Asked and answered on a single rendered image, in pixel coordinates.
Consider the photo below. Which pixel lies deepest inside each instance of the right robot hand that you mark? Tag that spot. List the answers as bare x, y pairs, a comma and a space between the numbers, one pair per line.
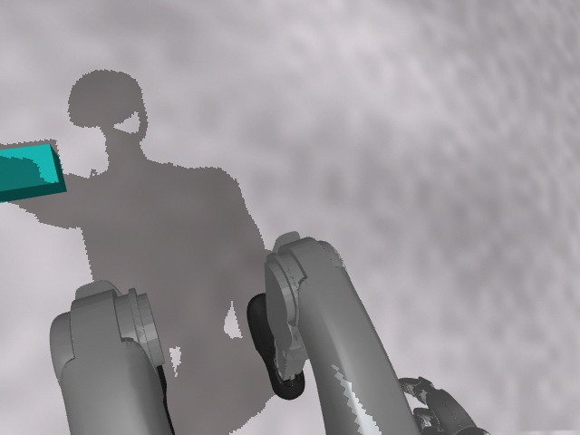
444, 415

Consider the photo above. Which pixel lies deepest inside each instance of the left robot foot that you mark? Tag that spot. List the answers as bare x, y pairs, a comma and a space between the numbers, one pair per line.
164, 388

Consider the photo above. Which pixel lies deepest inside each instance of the right robot foot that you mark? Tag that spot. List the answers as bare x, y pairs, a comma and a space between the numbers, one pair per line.
264, 342

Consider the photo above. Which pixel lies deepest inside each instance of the carton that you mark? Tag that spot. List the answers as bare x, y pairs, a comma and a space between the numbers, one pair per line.
30, 172

